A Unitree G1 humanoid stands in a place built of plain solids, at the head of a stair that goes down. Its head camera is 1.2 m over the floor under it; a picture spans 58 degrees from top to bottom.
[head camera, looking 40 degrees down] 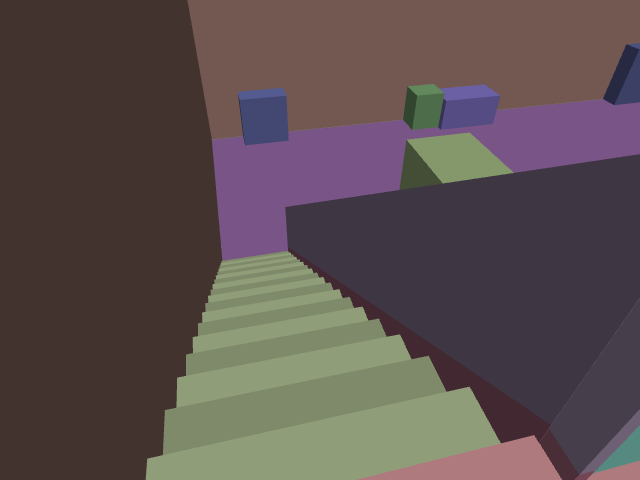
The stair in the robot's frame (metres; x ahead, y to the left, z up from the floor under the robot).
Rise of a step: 0.20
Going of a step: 0.28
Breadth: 1.11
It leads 13 degrees to the left of straight ahead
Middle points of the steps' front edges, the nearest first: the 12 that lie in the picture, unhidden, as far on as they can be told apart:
0.73 0.00 -0.20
1.00 0.07 -0.40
1.27 0.13 -0.60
1.54 0.19 -0.80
1.81 0.26 -1.00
2.08 0.32 -1.20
2.35 0.38 -1.40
2.62 0.44 -1.61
2.90 0.51 -1.81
3.17 0.57 -2.01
3.44 0.63 -2.21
3.71 0.70 -2.41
